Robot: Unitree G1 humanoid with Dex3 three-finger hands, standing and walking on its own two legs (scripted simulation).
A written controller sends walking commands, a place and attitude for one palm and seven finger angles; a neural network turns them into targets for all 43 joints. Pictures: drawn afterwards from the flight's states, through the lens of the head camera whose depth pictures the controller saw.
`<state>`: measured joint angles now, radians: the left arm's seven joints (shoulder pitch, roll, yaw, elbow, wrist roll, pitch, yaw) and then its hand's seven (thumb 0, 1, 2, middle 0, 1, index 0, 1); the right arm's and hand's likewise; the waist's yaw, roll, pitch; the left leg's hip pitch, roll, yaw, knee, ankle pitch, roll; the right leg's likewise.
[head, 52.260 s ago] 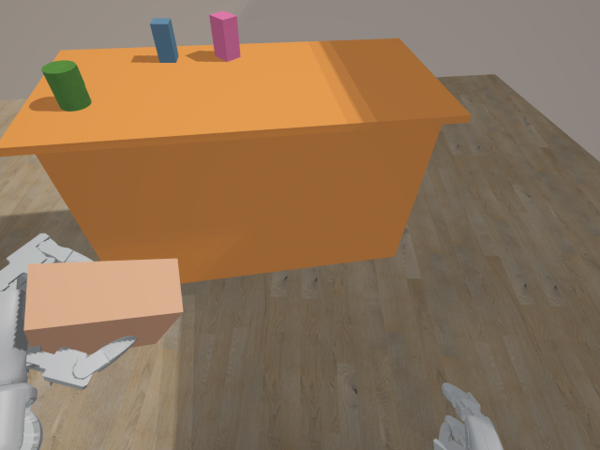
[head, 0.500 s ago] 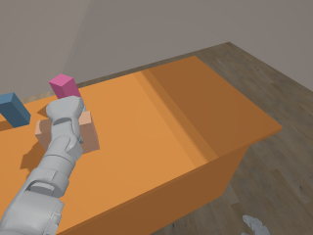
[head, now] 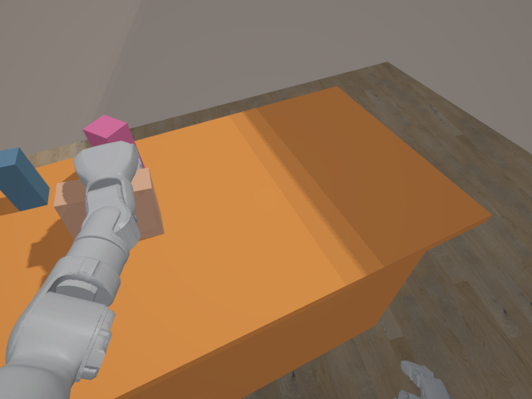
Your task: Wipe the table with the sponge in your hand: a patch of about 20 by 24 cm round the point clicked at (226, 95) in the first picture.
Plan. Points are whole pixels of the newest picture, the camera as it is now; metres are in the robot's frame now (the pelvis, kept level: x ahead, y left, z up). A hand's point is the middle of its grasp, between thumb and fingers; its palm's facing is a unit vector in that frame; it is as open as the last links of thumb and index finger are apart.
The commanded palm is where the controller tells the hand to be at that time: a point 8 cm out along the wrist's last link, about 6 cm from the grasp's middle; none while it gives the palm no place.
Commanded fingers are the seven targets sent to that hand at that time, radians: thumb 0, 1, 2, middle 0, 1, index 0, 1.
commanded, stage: slide back across to the first lane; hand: left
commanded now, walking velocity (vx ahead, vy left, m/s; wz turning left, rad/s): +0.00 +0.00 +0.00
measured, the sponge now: (117, 217) +0.40 +0.29 +0.03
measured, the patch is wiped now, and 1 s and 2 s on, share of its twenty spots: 1.00 1.00 1.00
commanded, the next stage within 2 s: wipe back along the first lane in 0.56 s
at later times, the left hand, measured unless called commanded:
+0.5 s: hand (78, 208) +0.37 +0.32 +0.09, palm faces -0.07 -0.03 -1.00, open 9.8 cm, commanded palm +0.36 +0.31 +0.15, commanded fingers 0.00 0.10 1.30 -1.20 -1.60 -1.20 -1.60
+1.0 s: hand (70, 222) +0.35 +0.32 +0.08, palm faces -0.04 -0.05 -1.00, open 9.8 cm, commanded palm +0.32 +0.31 +0.13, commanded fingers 0.00 0.10 1.30 -1.20 -1.60 -1.20 -1.60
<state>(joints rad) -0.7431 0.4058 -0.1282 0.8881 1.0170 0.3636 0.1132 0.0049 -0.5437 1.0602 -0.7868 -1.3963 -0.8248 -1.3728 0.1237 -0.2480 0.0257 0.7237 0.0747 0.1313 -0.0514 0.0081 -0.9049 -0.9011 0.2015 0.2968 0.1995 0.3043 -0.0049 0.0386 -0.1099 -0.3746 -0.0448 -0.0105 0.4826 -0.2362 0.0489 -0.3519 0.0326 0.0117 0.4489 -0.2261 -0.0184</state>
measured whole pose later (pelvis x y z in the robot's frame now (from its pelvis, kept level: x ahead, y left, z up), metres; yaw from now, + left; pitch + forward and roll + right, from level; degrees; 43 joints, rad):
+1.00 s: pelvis +0.01 +0.00 +0.00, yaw +1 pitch +3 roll -1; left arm -0.40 0.50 -0.05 0.53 0.97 0.29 0.05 0.00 -0.51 1.05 -0.75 -1.43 -0.79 -1.41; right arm 0.13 -0.28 0.01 0.72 0.08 0.13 -0.05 0.01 -0.91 -0.90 0.20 0.30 0.20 0.30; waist 0.04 0.06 -0.07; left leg -0.26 -0.05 -0.03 0.44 -0.23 0.05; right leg -0.23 0.03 0.00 0.38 -0.22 -0.02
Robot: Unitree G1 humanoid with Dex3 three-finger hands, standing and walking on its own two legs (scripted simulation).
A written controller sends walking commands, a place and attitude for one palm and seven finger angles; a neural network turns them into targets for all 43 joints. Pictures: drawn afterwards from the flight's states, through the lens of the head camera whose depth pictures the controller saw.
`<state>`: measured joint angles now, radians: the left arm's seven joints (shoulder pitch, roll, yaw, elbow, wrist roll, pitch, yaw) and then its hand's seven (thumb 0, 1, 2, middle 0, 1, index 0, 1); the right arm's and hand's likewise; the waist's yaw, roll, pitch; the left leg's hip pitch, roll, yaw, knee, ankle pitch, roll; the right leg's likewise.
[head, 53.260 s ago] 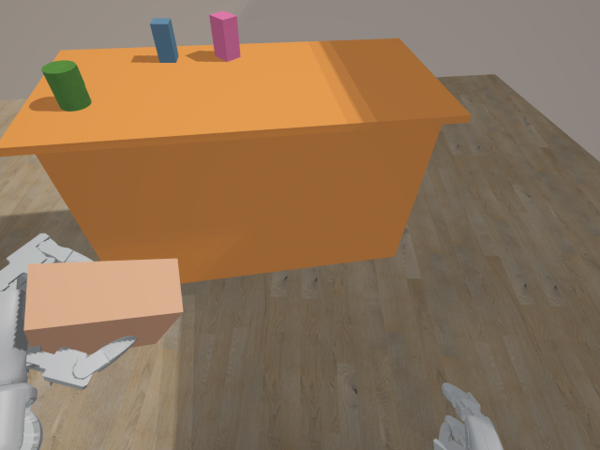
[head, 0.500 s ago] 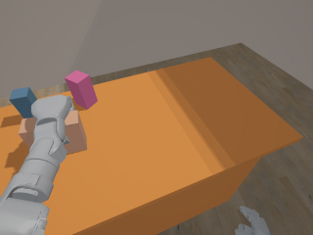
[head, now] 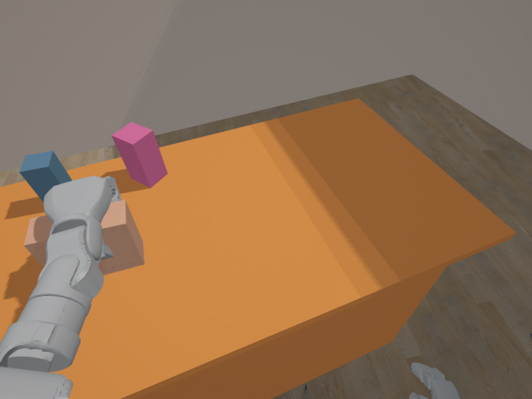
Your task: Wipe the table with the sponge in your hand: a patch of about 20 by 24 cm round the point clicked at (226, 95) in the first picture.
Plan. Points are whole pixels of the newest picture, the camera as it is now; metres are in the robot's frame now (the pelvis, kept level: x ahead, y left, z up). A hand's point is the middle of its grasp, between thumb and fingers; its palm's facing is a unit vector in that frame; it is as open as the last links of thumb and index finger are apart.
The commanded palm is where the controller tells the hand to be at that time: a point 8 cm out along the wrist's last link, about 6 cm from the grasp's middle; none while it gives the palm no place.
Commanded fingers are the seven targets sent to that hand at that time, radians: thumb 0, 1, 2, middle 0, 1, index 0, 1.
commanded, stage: wipe back along the first lane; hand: left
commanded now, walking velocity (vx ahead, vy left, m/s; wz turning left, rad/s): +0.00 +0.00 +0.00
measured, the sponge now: (96, 250) +0.33 +0.33 +0.02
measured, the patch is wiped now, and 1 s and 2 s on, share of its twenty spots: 1.00 1.00 1.00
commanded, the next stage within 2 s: lift the sponge slowly off the table in 1.28 s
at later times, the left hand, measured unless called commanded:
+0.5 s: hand (100, 245) +0.31 +0.29 +0.08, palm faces +0.02 -0.07 -1.00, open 9.8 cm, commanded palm +0.27 +0.28 +0.12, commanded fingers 0.00 0.10 1.30 -1.20 -1.60 -1.20 -1.60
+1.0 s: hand (97, 280) +0.25 +0.27 +0.08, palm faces +0.06 -0.10 -0.99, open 9.7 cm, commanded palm +0.21 +0.25 +0.12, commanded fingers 0.00 0.10 1.30 -1.20 -1.60 -1.20 -1.60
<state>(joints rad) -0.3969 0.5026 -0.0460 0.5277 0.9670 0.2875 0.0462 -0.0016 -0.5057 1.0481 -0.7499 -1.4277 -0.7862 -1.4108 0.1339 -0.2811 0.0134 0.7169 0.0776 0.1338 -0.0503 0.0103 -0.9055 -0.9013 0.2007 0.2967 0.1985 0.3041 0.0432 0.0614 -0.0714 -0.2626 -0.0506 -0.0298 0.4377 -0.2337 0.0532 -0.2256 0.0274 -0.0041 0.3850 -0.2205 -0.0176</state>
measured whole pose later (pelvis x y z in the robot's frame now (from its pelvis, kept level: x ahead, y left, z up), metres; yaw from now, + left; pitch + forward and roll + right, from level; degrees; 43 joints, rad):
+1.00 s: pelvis -0.01 +0.00 +0.00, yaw -2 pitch -1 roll +0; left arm 0.07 0.43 -0.12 -0.06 0.94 0.47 0.06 0.01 -0.49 1.05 -0.74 -1.44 -0.78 -1.42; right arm 0.01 -0.27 0.04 0.67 0.07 0.12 -0.01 0.01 -0.91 -0.90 0.20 0.30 0.20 0.30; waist 0.10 0.09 -0.06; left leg -0.16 -0.04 0.00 0.43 -0.24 0.05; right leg -0.15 0.03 0.03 0.41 -0.23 -0.02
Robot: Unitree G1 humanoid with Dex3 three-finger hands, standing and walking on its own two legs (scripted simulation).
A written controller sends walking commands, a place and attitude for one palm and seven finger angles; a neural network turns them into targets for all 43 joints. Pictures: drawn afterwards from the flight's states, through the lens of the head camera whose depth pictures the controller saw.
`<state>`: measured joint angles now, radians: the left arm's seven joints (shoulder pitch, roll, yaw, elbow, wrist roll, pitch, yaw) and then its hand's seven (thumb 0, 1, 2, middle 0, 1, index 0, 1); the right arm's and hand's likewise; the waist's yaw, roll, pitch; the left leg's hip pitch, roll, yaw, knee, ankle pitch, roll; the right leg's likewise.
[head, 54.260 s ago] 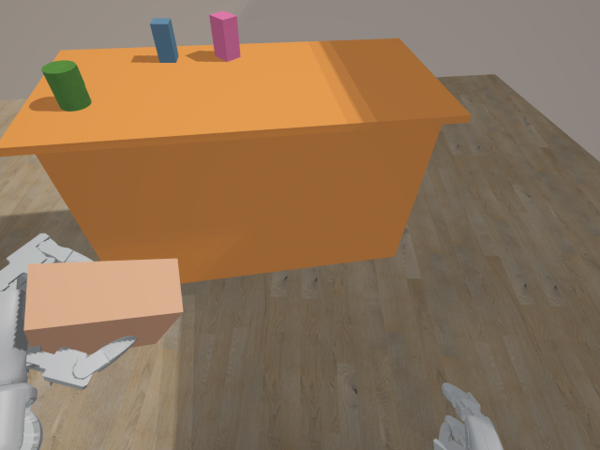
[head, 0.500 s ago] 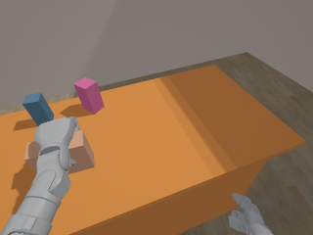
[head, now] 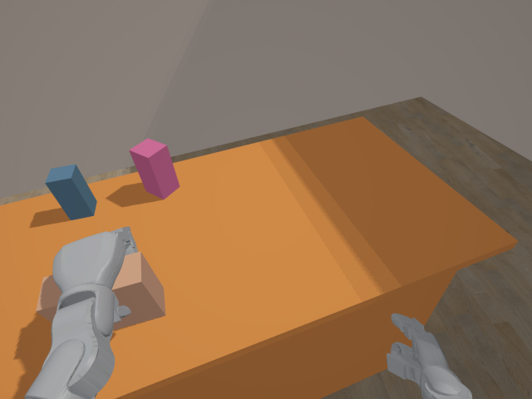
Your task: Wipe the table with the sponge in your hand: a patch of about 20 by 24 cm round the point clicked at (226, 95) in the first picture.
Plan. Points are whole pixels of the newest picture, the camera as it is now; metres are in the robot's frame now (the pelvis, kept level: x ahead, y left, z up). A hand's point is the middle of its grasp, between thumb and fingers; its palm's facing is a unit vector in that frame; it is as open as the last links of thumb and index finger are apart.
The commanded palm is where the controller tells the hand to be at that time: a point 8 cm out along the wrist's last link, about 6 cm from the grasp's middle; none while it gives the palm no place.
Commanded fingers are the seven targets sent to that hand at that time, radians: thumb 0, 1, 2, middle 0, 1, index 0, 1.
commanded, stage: wipe back along the first lane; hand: left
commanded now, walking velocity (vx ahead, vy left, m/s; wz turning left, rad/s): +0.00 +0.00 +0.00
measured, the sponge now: (113, 303) +0.24 +0.29 +0.02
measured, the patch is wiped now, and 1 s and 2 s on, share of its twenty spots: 1.00 1.00 1.00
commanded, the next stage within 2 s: lift the sponge slowly off the table in 0.28 s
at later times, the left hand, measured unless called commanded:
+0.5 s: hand (118, 297) +0.22 +0.25 +0.08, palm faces +0.07 -0.11 -0.99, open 9.7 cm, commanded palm +0.18 +0.24 +0.13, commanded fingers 0.00 0.10 1.30 -1.20 -1.60 -1.20 -1.60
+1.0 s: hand (118, 293) +0.22 +0.24 +0.10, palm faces +0.09 -0.15 -0.99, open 9.7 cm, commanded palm +0.18 +0.24 +0.17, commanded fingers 0.00 0.10 1.30 -1.20 -1.60 -1.20 -1.60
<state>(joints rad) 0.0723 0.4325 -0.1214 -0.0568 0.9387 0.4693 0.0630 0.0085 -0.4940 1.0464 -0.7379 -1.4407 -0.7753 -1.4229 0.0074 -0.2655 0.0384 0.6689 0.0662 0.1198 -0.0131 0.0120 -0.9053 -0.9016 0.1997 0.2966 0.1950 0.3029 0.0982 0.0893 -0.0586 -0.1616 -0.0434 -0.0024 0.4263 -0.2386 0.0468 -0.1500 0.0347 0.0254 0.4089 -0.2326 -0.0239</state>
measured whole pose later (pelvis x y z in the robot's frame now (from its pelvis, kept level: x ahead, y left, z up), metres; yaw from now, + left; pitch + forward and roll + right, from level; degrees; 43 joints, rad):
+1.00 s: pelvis -0.01 -0.02 +0.00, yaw +0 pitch -5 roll +0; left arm 0.11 0.44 -0.15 -0.17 0.90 0.51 0.02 0.01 -0.52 1.05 -0.77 -1.41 -0.81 -1.38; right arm -0.02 -0.26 0.05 0.70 0.05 0.09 -0.03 0.01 -0.90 -0.90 0.20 0.30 0.19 0.30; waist 0.12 0.10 -0.02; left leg -0.11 -0.02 -0.01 0.41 -0.22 0.02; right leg -0.10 0.06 0.02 0.40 -0.22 -0.05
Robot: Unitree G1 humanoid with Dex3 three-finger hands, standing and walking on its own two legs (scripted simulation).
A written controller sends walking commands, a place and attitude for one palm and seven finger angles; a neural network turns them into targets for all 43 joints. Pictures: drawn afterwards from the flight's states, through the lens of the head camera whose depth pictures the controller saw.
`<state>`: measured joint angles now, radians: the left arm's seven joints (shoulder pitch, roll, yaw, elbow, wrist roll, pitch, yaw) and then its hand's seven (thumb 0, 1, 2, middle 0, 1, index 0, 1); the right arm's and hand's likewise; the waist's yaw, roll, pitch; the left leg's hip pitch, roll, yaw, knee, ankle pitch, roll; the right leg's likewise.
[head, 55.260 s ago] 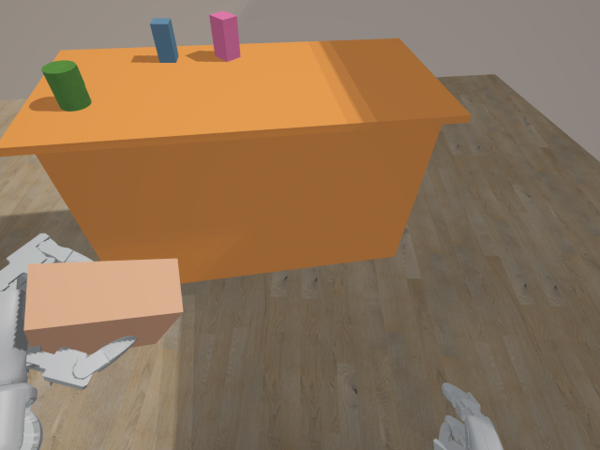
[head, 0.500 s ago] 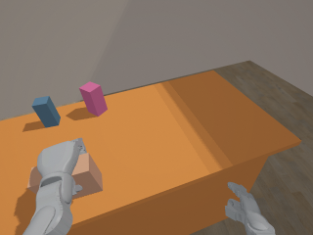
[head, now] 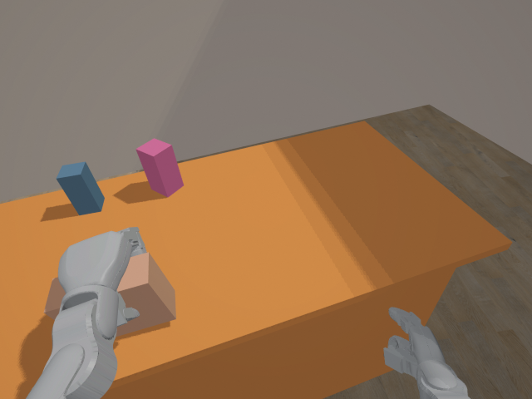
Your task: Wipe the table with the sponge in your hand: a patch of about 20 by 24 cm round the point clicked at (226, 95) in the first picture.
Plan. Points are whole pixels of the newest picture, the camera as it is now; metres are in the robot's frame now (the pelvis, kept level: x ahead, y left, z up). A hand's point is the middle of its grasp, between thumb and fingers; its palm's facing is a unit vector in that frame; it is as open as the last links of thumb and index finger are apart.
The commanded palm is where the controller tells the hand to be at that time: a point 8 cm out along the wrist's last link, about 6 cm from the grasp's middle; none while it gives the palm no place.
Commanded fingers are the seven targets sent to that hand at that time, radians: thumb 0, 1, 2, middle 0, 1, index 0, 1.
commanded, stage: lift the sponge slowly off the table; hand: left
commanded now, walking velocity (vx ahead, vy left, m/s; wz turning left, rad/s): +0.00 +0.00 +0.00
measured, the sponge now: (123, 305) +0.22 +0.28 +0.03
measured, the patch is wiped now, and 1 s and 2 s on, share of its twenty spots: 1.00 1.00 1.00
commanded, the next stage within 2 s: bring the sponge back beside the body in 1.48 s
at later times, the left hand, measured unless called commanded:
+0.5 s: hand (107, 259) +0.24 +0.27 +0.13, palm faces +0.15 -0.14 -0.98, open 9.7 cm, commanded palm +0.20 +0.27 +0.20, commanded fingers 0.00 0.10 1.30 -1.20 -1.60 -1.20 -1.60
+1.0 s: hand (103, 238) +0.24 +0.26 +0.17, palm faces +0.27 -0.18 -0.95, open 9.7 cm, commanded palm +0.20 +0.26 +0.24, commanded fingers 0.00 0.10 1.30 -1.20 -1.60 -1.20 -1.60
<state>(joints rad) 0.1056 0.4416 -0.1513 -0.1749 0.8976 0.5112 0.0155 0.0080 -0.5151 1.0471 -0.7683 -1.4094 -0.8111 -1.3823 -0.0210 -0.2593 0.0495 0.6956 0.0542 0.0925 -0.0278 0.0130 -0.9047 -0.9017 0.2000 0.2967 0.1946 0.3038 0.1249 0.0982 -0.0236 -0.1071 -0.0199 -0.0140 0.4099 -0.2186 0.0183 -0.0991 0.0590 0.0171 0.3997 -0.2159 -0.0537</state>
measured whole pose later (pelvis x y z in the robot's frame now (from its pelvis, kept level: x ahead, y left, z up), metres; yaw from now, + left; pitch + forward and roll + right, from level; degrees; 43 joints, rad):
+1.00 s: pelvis -0.02 +0.00 +0.00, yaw +0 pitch -5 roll +0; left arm -0.04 0.50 -0.10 -0.30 0.81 0.60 -0.05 0.00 -0.52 1.05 -0.77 -1.41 -0.81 -1.38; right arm -0.03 -0.26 0.07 0.67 0.07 0.09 -0.04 0.01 -0.90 -0.90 0.20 0.30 0.18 0.30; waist 0.13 0.11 -0.03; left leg -0.13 -0.03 -0.01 0.40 -0.19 0.02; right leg -0.13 0.05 0.03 0.40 -0.19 -0.05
